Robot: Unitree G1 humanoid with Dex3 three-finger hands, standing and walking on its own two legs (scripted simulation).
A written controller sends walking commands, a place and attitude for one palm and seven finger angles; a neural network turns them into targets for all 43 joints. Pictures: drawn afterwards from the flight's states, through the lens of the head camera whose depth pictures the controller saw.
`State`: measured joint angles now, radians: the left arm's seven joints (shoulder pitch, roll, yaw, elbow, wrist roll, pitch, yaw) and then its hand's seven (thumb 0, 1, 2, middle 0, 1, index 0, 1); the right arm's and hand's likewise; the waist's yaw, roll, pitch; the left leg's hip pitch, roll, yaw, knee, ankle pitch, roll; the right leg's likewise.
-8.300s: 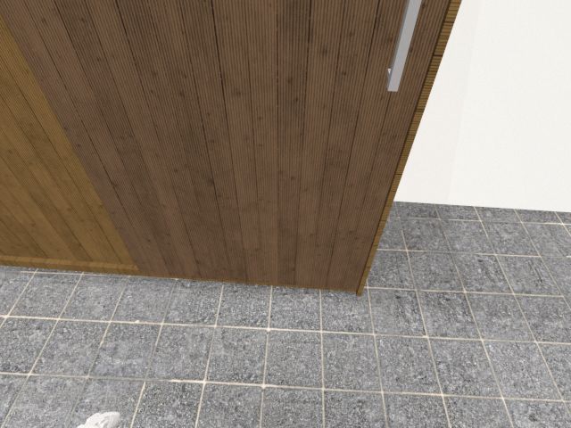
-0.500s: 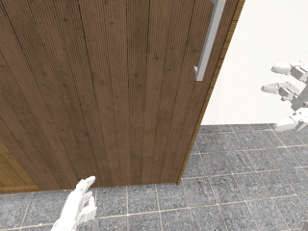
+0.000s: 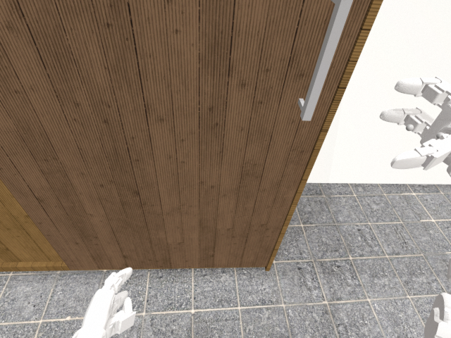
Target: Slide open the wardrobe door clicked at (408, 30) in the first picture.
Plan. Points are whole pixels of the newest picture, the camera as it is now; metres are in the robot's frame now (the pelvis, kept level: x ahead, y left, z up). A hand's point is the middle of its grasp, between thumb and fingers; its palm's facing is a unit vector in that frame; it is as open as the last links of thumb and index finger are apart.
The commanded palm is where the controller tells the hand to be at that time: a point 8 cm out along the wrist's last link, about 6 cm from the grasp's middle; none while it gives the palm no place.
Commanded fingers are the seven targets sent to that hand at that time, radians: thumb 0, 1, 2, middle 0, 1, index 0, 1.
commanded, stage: move the hooked fingers beside the handle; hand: right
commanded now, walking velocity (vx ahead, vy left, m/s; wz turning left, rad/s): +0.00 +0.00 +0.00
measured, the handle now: (319, 62) +0.56 -0.16 +0.26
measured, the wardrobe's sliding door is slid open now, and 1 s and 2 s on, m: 0.00 0.00 0.00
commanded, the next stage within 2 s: feel for the door with the fingertips in 1.62 s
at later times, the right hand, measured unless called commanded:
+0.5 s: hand (372, 98) +0.44 -0.22 +0.25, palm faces -0.01 +1.00 -0.05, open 14.0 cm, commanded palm +0.43 -0.28 +0.25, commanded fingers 0.00 0.50 -0.30 0.30 1.20 0.30 1.20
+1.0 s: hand (356, 83) +0.50 -0.22 +0.25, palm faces -0.03 +1.00 -0.02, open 14.0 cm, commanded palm +0.48 -0.27 +0.24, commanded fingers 0.00 0.50 -0.30 0.30 1.20 0.30 1.20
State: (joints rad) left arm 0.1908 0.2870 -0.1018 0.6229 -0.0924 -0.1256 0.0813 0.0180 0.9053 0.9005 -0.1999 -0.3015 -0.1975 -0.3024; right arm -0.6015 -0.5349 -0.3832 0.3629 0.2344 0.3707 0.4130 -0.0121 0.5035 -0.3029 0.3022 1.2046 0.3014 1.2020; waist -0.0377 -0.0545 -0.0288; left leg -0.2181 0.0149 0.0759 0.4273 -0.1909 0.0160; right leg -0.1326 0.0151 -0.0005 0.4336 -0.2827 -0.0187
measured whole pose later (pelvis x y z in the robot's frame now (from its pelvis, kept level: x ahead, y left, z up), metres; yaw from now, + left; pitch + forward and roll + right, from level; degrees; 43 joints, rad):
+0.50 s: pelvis +0.01 +0.00 +0.00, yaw +1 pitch +2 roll +0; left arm 0.28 0.30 -0.08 0.65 -0.09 -0.11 0.09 0.02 0.91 0.90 -0.20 -0.30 -0.20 -0.30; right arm -0.88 -0.57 -0.35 0.78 0.16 0.23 0.36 -0.01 0.50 -0.30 0.30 1.20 0.30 1.20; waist 0.03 -0.04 -0.04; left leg -0.28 0.01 0.06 0.41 -0.18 0.01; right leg -0.19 0.01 -0.02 0.42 -0.28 -0.02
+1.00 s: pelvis +0.01 -0.01 +0.00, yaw +3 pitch +7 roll +1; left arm 0.41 0.32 -0.05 0.68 -0.06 -0.10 0.09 0.01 0.91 0.90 -0.20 -0.30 -0.20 -0.30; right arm -1.09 -0.66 -0.39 1.12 0.10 0.07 0.37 -0.01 0.50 -0.30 0.30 1.20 0.30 1.20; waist 0.10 -0.04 -0.05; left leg -0.36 0.00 0.03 0.41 -0.17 0.01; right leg -0.27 0.01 -0.04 0.44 -0.29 -0.03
